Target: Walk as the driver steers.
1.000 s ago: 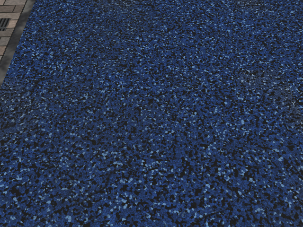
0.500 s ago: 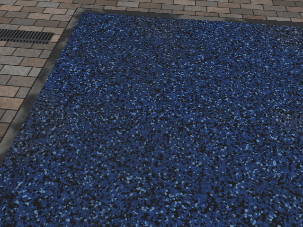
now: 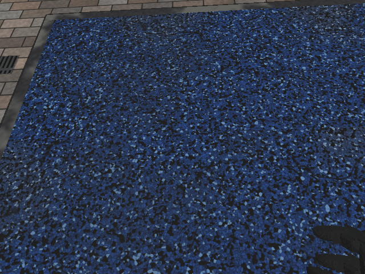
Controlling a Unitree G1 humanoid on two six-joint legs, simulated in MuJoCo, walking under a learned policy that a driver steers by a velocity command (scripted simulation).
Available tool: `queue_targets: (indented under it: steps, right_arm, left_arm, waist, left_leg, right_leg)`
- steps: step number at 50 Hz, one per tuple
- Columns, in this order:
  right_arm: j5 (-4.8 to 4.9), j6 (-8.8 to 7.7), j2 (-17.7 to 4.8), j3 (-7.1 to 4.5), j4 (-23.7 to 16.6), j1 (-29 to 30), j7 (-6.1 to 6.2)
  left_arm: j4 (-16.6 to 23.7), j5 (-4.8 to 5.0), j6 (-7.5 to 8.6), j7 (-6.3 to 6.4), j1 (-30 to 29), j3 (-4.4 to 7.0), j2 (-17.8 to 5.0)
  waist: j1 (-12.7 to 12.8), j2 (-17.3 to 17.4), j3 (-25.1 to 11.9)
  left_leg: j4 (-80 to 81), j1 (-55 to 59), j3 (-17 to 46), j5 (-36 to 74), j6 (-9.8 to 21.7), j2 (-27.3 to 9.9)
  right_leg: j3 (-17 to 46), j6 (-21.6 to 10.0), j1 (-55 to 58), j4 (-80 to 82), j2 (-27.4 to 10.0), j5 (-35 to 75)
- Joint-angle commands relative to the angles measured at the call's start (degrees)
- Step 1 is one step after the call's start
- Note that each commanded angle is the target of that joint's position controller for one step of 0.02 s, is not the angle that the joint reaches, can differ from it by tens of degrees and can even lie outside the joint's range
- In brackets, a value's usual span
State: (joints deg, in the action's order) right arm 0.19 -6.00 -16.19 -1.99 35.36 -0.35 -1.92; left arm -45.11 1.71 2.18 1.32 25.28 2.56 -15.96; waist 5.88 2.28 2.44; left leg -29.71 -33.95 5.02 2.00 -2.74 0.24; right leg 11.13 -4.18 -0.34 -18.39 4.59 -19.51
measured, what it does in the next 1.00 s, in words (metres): walks ahead: left foot, then right foot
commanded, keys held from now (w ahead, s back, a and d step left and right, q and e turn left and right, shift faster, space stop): w+e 0.22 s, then w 0.14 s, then w+q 0.64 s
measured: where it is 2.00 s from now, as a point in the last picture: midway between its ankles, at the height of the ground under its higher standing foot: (211, 143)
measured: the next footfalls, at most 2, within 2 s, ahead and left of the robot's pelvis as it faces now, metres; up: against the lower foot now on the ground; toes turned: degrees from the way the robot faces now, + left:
left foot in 0.08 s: +0.23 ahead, +0.13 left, +0.00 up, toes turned -7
right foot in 0.56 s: +0.45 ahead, -0.19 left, +0.00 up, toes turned -11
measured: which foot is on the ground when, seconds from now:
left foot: up 0.00-0.06, down 0.08-0.56, up 0.58-1.00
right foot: down 0.00-0.10, up 0.12-0.54, down 0.56-1.00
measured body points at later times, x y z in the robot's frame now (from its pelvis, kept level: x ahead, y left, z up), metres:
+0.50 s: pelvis +0.27 -0.01 +0.00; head +0.31 -0.03 +0.45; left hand +0.55 +0.16 -0.07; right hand +0.20 -0.29 -0.13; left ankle +0.20 +0.13 -0.74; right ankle +0.40 -0.18 -0.71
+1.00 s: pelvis +0.53 -0.07 -0.01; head +0.55 -0.05 +0.44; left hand +0.54 +0.23 -0.13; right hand +0.74 -0.30 -0.09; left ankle +0.69 +0.07 -0.71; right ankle +0.41 -0.18 -0.74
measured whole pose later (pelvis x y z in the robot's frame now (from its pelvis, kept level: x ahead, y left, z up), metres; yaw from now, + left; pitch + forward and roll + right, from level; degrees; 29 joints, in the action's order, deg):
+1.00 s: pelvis +0.53 -0.07 -0.01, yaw +4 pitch +1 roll -3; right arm 1.2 -1.0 -15.9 -2.6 40.3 -5.6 -2.9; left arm -47.3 0.5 4.2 0.3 18.6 4.6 -16.9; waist 4.5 2.2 2.5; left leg -39.2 -35.7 -0.4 -2.5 1.5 -5.4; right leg -14.6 1.1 5.1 -13.3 0.2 -18.3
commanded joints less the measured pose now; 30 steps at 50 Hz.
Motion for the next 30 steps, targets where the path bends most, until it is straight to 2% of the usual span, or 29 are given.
queue_targets:
  steps: [1, 2, 3, 4, 5, 6, 7, 8, 9, 10, 11, 12, 15, 17, 19, 21, 23, 25, 26, 27, 28, 29, 30]
  right_arm:
    - [0.49, -1.4, -6.35, -2.21, -4.84, 4.32, 0.1]
    - [0.49, -1.53, -7.35, -2.77, -4.25, 1.64, 0.35]
    - [0.3, -1.67, -8.85, -3.71, -2.9, -4.06, 0.82]
    - [-0.34, -1.69, -10.71, -4.51, -1.72, -12.69, 1.33]
    - [-1.36, -1.15, -15.23, -5.61, -0.73, -20.69, 1.79]
    - [-0.62, -0.69, -12.61, -4.93, 0.43, -21.25, 1.08]
    - [-0.09, -0.33, -7.96, -3.83, -0.32, -17.79, 1.28]
    - [-0.1, 0.13, -6.2, -3.35, -0.33, -15.09, 1.54]
    - [-0.38, 0.3, -5.49, -3.04, 0.56, -13.06, 1.46]
    - [-0.83, 0.12, -4.53, -2.72, 1.16, -11.82, 1.48]
    - [-1.05, -0.09, -4.54, -2.74, 1.63, -10.99, 1.49]
    - [-0.81, -0.48, -4.42, -2.81, 2.34, -11.05, 1.33]
    - [-0.25, -1.31, -6.45, -3.47, 4.82, -12.12, 0.93]
    - [-0.12, -1.23, -7.56, -3.69, 5.8, -12.18, 0.82]
    - [0.65, -0.75, -8.48, -3.71, 6.71, -12.75, 0.82]
    - [1.51, -0.08, -9.76, -3.78, 8.08, -15.84, 0.79]
    - [1.85, 0.62, -11.33, -4.04, 9.43, -18.57, 0.8]
    - [1.99, 1.43, -12.35, -4.22, 10.36, -19.81, 1.0]
    - [2.03, 1.85, -12.72, -4.21, 10.64, -19.61, 1.16]
    - [2.0, 2.09, -12.15, -3.84, 10.79, -19.21, 1.32]
    - [1.36, 1.98, -9.86, -2.88, 10.57, -19.53, 1.42]
    - [-0.24, 1.57, -4.35, -1.01, 8.31, -20.69, 1.42]
    - [1.18, 0.86, -2.13, -0.22, 8.12, -25.71, 1.53]
  left_arm:
    - [2.63, 0.19, 0.1, 0.72, -0.48, 3.19, -10.68]
    - [2.8, 0.03, -0.13, 0.67, -1.22, 3.37, -10.71]
    - [3.31, -0.14, -0.26, 0.45, -2.3, 3.18, -9.98]
    - [4.71, -0.89, -0.34, 0.07, -3.7, 2.47, -8.21]
    - [5.96, -1.1, 0.0, -0.03, 1.81, 0.99, -3.1]
    - [6.34, 0.16, 0.41, -0.12, 6.12, 0.33, -3.47]
    - [5.58, 1.04, 0.33, -0.17, 2.27, 1.78, -8.89]
    - [6.49, 0.77, 0.13, -0.23, -3.3, 2.15, -10.29]
    - [7.43, 0.04, 0.1, -0.31, -6.33, 2.16, -9.39]
    - [7.8, -0.37, -0.1, -0.49, -7.24, 2.43, -8.69]
    - [7.87, -0.06, -0.48, -0.77, -6.59, 2.28, -7.46]
    - [7.92, -0.01, -0.77, -0.89, -6.47, 1.95, -5.95]
    - [9.27, -0.75, -0.84, -0.98, -9.61, 1.03, -3.54]
    - [9.68, -1.03, -0.23, -1.52, -12.13, 0.58, -3.26]
    - [10.56, -1.28, 0.75, -2.32, -16.49, -0.01, -2.79]
    - [11.91, -1.27, 1.64, -2.95, -21.52, -0.36, -2.61]
    - [13.24, -0.82, 2.11, -3.37, -24.53, -0.11, -3.71]
    - [13.63, -0.7, 2.5, -3.57, -24.54, 0.6, -5.53]
    - [13.14, -0.74, 2.67, -3.52, -22.37, 1.13, -6.46]
    - [11.58, -0.96, 2.73, -3.2, -16.87, 2.19, -8.13]
    - [9.53, -1.45, 2.61, -2.54, -8.56, 3.65, -11.08]
    - [8.83, -2.92, 2.12, -1.59, 0.11, 4.83, -16.16]
    - [8.79, -3.15, 1.76, -1.8, 0.61, 4.66, -16.72]
  waist:
    - [-2.86, -9.2, 0.37]
    - [-4.38, -9.91, -0.79]
    - [-7.47, -9.6, -4.52]
    - [-11.78, -8.18, -12.57]
    - [-11.52, 4.03, -23.09]
    - [-9.29, 17.2, -26.77]
    - [-9.91, 8.98, -16.92]
    - [-10.1, 3.32, -9.68]
    - [-8.87, 0.64, -4.64]
    - [-7.53, 1.61, -2.71]
    - [-6.46, 3.26, -1.76]
    - [-6.11, 3.52, -1.44]
    - [-5.88, 1.69, 0.18]
    - [-6.23, 0.68, 0.27]
    - [-7.47, 0.11, 1.02]
    - [-9.38, -0.13, 1.74]
    - [-9.89, 0.47, 2.11]
    - [-8.74, 1.39, 1.38]
    - [-6.9, 1.94, 0.12]
    - [-3.46, 1.63, -3.25]
    - [0.49, 1.06, -9.37]
    - [2.57, -8.34, -19.21]
    - [0.34, -19.29, -25.55]
  left_leg:
    - [2.3, 7.4, -0.4, -1.53, 1.62, 1.12]
    - [2.91, 11.26, -1.06, -4.0, 2.74, 1.41]
    - [5.02, 19.72, -2.34, -3.47, 4.45, 1.55]
    - [2.91, 34.65, 1.52, -4.27, 7.61, -3.65]
    - [2.34, 56.68, 20.58, -11.27, 14.58, -17.43]
    - [9.57, 60.63, 40.38, -22.08, 18.83, -24.91]
    - [11.85, 52.19, 35.22, -28.41, 16.65, -22.88]
    - [12.7, 43.73, 25.77, -25.1, 14.67, -20.34]
    - [14.57, 36.01, 19.58, -18.36, 14.05, -17.92]
    - [16.19, 31.41, 15.01, -14.24, 13.55, -16.04]
    - [17.93, 28.02, 11.54, -12.35, 13.41, -14.88]
    - [19.38, 26.06, 9.46, -10.79, 14.0, -14.33]
    - [22.45, 24.75, 5.02, -5.64, 16.07, -14.9]
    - [22.88, 25.95, 1.23, -2.09, 15.99, -13.93]
    - [22.81, 25.41, -2.07, 0.19, 15.05, -12.16]
    - [22.23, 25.55, -2.25, 0.1, 14.52, -11.78]
    - [20.7, 28.38, -0.41, 0.42, 14.0, -13.42]
    - [17.78, 31.46, 1.39, 1.73, 12.84, -14.88]
    - [14.97, 31.73, 1.52, 4.82, 11.97, -14.83]
    - [8.19, 30.35, -0.2, 11.26, 10.42, -12.79]
    - [-2.95, 24.81, -2.42, 10.13, 8.23, -9.53]
    - [-23.49, 9.39, -5.87, -9.33, 4.58, -4.03]
    - [-36.79, -2.74, -1.05, -36.56, 3.17, 1.3]
  right_leg:
    - [11.54, -5.13, -3.75, 0.5, -14.03, 23.38]
    - [11.67, -4.49, -3.33, -2.28, -13.81, 28.73]
    - [10.17, -3.12, -3.92, -8.48, -11.41, 35.42]
    - [8.6, -1.53, -9.34, -20.59, -8.54, 32.82]
    - [2.5, 2.06, -26.24, -40.96, -1.14, 11.71]
    - [0.52, 3.25, -37.55, -52.66, -0.02, -14.57]
    - [0.76, 3.6, -41.64, -56.84, -4.21, -10.53]
    - [-1.98, 3.83, -41.53, -56.27, -6.43, -5.72]
    - [-3.17, 4.06, -40.26, -53.94, -8.19, -2.83]
    - [-3.25, 3.98, -38.44, -51.66, -9.9, -0.89]
    - [-3.81, 4.02, -36.24, -50.58, -10.86, 0.09]
    - [-4.38, 4.04, -35.31, -49.29, -11.08, 0.42]
    - [-4.41, 4.59, -37.1, -41.68, -11.39, 3.93]
    - [-4.93, 4.52, -37.08, -34.42, -11.41, 10.22]
    - [-7.58, 4.23, -34.53, -25.94, -10.99, 16.48]
    - [-9.89, 4.33, -31.73, -19.94, -9.71, 19.13]
    - [-9.75, 4.02, -30.79, -15.93, -8.81, 18.25]
    - [-9.69, 3.15, -28.28, -12.53, -7.65, 15.27]
    - [-10.41, 2.45, -24.03, -10.78, -6.72, 14.38]
    - [-11.47, 1.15, -15.03, -8.42, -5.42, 14.73]
    - [-10.01, -0.62, -1.44, -9.57, -7.46, 15.97]
    - [6.41, -5.33, 17.12, -10.56, -21.9, 14.42]
    - [27.29, -11.12, 22.61, -2.51, -29.93, 3.99]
